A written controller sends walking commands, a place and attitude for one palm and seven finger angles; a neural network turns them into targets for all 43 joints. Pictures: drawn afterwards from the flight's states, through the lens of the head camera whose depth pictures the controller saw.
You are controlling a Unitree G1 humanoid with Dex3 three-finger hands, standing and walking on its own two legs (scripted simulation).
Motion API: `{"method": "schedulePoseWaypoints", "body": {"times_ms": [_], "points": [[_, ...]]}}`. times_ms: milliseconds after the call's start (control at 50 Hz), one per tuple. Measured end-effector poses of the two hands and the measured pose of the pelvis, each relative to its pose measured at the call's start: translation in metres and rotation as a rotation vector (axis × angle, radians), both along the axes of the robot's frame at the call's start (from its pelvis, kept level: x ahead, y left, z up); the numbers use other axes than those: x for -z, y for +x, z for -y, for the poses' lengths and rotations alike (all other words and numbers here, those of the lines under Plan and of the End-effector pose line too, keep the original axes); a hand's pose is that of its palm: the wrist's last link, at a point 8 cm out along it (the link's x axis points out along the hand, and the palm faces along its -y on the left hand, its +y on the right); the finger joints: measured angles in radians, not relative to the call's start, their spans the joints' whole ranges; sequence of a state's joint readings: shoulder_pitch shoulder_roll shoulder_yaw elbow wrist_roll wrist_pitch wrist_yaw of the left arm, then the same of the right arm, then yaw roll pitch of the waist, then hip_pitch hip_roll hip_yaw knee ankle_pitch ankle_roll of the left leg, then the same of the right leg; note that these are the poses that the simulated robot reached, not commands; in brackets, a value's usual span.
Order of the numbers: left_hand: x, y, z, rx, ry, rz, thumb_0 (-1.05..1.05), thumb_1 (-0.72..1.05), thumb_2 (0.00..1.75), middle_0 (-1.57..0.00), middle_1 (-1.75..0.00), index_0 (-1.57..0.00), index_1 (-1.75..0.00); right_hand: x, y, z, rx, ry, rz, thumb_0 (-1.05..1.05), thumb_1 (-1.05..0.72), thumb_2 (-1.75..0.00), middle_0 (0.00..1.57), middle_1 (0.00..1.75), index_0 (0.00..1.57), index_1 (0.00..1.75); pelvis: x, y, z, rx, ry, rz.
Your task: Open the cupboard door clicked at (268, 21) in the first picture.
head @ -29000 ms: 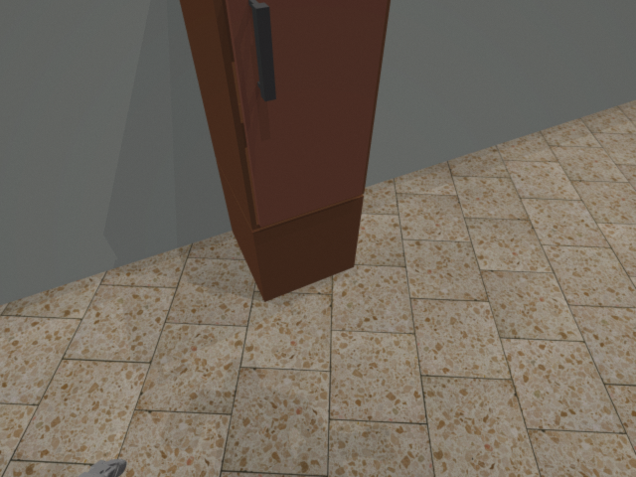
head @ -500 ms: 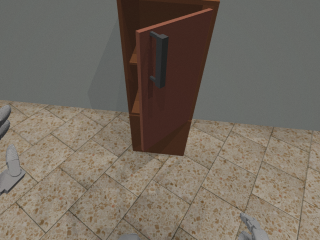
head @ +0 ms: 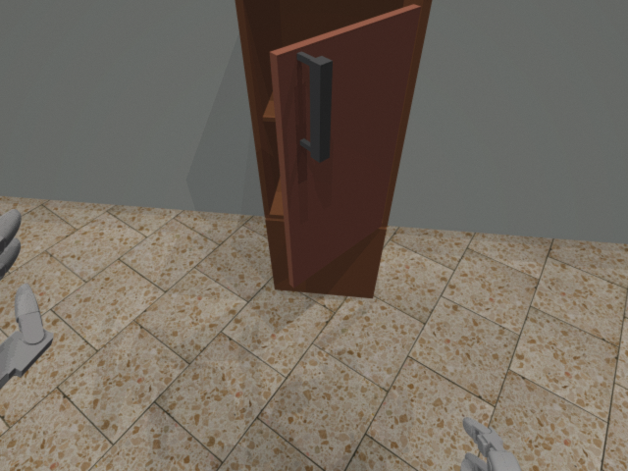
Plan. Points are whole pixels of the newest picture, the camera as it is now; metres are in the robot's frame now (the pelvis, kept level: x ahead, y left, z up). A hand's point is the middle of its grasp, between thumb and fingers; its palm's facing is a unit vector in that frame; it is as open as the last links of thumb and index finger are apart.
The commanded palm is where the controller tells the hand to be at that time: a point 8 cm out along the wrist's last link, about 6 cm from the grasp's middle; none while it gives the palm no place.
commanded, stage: stop stepping back and stand still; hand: left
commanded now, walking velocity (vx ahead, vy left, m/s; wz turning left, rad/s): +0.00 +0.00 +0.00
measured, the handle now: (312, 108) +0.62 +0.05 +0.16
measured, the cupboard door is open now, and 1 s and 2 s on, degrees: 48 48 48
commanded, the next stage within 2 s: let the arm hang, fingers relaxed in 0.02 s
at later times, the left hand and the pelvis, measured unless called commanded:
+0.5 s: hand out of the picture +0.00 +0.18 -0.17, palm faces +0.10 -0.98 -0.20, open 7.0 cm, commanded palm none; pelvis +0.00 +0.00 +0.00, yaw +5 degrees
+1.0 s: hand out of the picture -0.01 +0.18 -0.17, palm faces +0.10 -0.98 -0.20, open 7.4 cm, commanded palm none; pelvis +0.00 +0.02 +0.01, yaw +4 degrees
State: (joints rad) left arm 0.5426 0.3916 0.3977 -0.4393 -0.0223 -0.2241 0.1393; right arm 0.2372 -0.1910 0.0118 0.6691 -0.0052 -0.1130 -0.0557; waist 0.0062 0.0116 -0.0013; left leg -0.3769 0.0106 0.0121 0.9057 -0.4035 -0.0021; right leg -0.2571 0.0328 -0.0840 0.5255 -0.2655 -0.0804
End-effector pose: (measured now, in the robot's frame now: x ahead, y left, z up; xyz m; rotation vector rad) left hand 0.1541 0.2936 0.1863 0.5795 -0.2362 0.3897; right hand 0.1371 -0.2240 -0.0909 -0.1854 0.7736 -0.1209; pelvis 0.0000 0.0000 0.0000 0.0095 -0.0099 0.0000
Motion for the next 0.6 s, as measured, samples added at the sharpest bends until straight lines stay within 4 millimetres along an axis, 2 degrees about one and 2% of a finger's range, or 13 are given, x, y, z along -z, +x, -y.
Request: {"method": "schedulePoseWaypoints", "body": {"times_ms": [120,140,180,240,280,320,360,400,440,500,600], "points": [[0.004,0.006,-0.007,-0.021,-0.034,0.018,0.01,0.89,0.90,-0.21,-0.31,-0.21,-0.30,-0.010,0.011,0.010,-0.007,-0.074,0.019,0.01,-0.90,-0.90,0.21,0.30,0.20,0.30,-0.001,0.007,-0.006,-0.012,-0.015,0.000],[0.012,0.010,-0.010,-0.007,-0.024,-0.002,0.01,0.89,0.90,-0.21,-0.31,-0.21,-0.30,-0.008,0.014,0.012,-0.022,-0.075,0.024,0.01,-0.90,-0.90,0.21,0.30,0.20,0.30,0.002,0.007,-0.008,-0.027,-0.022,-0.009],[0.055,0.025,-0.018,-0.010,-0.076,-0.178,0.01,0.89,0.90,-0.21,-0.30,-0.20,-0.30,0.004,0.018,0.016,-0.054,-0.070,-0.027,0.01,-0.90,-0.90,0.21,0.30,0.20,0.30,0.006,0.005,-0.012,-0.044,-0.011,-0.027],[0.151,0.028,-0.021,-0.080,-0.238,-0.563,0.00,0.90,0.90,-0.20,-0.30,-0.20,-0.30,0.022,0.018,0.019,-0.071,-0.061,-0.103,0.00,-0.90,-0.90,0.21,0.30,0.20,0.30,0.011,0.003,-0.013,-0.069,0.016,-0.041],[0.212,0.009,-0.008,-0.121,-0.343,-0.810,0.00,0.90,0.90,-0.20,-0.30,-0.19,-0.29,0.030,0.013,0.020,-0.070,-0.050,-0.145,0.00,-0.90,-0.90,0.21,0.30,0.20,0.30,0.012,0.003,-0.011,-0.073,0.019,-0.032],[0.260,-0.022,0.014,-0.136,-0.434,-1.027,0.01,0.91,0.90,-0.20,-0.30,-0.19,-0.29,0.034,0.004,0.019,-0.053,-0.035,-0.194,0.00,-0.90,-0.90,0.20,0.30,0.20,0.30,0.009,0.003,-0.007,-0.072,0.013,-0.019],[0.294,-0.059,0.039,-0.138,-0.519,-1.200,0.01,0.91,0.90,-0.20,-0.30,-0.19,-0.29,0.035,-0.009,0.018,-0.037,-0.034,-0.253,0.00,-0.90,-0.90,0.21,0.30,0.20,0.30,0.007,0.003,-0.005,-0.075,0.004,-0.006],[0.317,-0.096,0.063,-0.147,-0.603,-1.337,0.01,0.91,0.90,-0.20,-0.30,-0.19,-0.29,0.036,-0.026,0.017,-0.021,-0.039,-0.323,0.00,-0.90,-0.90,0.20,0.30,0.20,0.30,0.005,0.003,-0.004,-0.077,-0.001,0.005],[0.326,-0.124,0.063,-0.237,-0.659,-1.392,0.00,0.97,0.90,-0.21,-0.30,-0.20,-0.30,0.038,-0.045,0.013,-0.016,-0.042,-0.404,0.00,-0.90,-0.90,0.20,0.30,0.20,0.30,0.002,0.003,-0.002,-0.081,-0.005,0.010],[0.328,-0.161,0.061,-0.302,-0.692,-1.483,0.00,0.99,0.90,-0.21,-0.30,-0.20,-0.30,0.042,-0.073,0.007,-0.017,-0.037,-0.519,0.00,-0.90,-0.90,0.20,0.30,0.20,0.30,-0.003,0.003,-0.001,-0.086,-0.014,0.009],[0.320,-0.203,0.056,-0.384,-0.703,-1.582,0.00,0.96,0.90,-0.21,-0.30,-0.20,-0.30,0.049,-0.110,-0.007,-0.002,0.002,-0.640,0.00,-0.90,-0.90,0.20,0.30,0.20,0.30,-0.007,0.002,-0.005,-0.087,-0.017,0.009]]}}
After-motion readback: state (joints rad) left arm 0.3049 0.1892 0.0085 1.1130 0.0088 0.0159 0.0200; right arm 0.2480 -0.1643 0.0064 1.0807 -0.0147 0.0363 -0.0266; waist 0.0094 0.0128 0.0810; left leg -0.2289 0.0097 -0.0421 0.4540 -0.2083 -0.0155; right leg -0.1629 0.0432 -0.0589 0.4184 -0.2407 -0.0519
